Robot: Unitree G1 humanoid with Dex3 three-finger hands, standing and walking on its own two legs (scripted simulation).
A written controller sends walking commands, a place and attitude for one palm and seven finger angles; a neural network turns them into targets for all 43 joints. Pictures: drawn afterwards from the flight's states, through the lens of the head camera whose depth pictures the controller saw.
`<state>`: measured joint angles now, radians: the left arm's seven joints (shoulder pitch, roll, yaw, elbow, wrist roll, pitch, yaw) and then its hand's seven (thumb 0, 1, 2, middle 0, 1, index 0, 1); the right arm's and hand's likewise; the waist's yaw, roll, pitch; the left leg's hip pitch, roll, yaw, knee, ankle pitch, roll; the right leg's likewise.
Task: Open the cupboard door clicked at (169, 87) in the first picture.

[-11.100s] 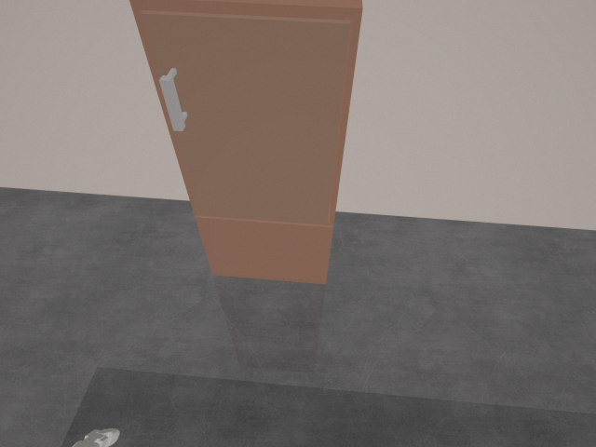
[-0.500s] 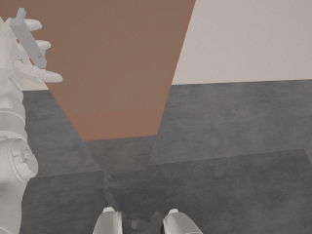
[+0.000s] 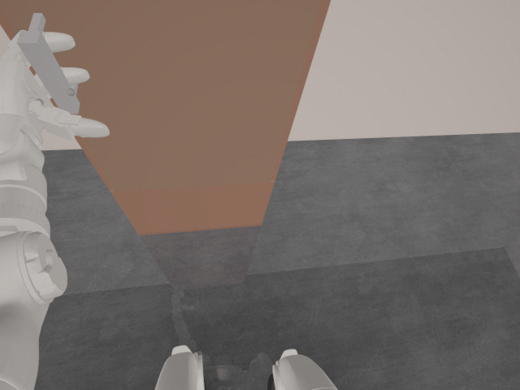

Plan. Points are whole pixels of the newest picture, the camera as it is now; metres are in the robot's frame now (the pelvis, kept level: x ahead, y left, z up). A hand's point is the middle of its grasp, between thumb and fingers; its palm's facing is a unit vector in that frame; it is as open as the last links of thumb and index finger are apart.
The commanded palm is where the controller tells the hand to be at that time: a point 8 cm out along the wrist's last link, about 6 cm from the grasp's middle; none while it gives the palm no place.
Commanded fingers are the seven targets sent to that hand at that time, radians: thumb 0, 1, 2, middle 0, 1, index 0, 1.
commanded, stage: close the thumb around the handle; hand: left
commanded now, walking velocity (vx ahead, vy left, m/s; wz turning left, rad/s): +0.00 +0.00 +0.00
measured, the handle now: (55, 66) +0.57 +0.25 +0.10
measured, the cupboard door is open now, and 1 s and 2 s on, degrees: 0 1 46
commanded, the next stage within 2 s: pull the door open along its arc in 0.74 s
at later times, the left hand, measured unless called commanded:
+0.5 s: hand (70, 92) +0.52 +0.22 +0.10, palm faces +0.05 -1.00 +0.00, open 8.3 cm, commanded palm +0.51 +0.25 +0.10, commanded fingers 0.00 0.84 0.88 -0.40 -1.34 -0.40 -1.34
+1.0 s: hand (70, 93) +0.52 +0.22 +0.10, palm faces +0.04 -1.00 +0.00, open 5.5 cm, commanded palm +0.49 +0.26 +0.10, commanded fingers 0.00 0.90 0.90 -0.40 -1.35 -0.40 -1.35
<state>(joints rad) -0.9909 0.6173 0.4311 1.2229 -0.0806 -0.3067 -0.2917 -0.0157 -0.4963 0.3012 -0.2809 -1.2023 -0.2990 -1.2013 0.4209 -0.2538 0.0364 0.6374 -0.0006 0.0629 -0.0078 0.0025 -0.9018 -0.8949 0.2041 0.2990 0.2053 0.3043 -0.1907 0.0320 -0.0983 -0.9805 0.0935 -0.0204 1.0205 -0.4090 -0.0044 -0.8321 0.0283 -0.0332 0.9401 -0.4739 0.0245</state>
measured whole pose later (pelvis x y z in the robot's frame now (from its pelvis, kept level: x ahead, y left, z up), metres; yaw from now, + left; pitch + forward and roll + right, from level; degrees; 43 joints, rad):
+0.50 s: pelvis +0.00 +0.00 +0.00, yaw +0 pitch +21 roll -4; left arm -1.00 0.60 0.41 1.22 -0.09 -0.32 -0.27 -0.01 0.32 0.65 -0.34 -1.29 -0.35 -1.29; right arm 0.41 -0.26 0.03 0.64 0.00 0.06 -0.01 0.00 -0.90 -0.89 0.20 0.30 0.21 0.30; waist -0.18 0.03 -0.10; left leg -0.99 0.09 -0.02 1.02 -0.41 0.00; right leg -0.84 0.02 -0.04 0.95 -0.48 0.03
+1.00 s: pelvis +0.00 +0.00 +0.00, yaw +0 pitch +21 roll -4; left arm -0.96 0.63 0.44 1.20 -0.09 -0.31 -0.31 0.00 0.76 0.81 -0.36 -1.35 -0.38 -1.35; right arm 0.42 -0.26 0.03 0.63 0.00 0.07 -0.01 0.00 -0.90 -0.89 0.20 0.30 0.21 0.30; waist -0.19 0.03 -0.10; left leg -0.97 0.10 -0.02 1.01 -0.41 -0.01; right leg -0.83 0.03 -0.03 0.94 -0.47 0.02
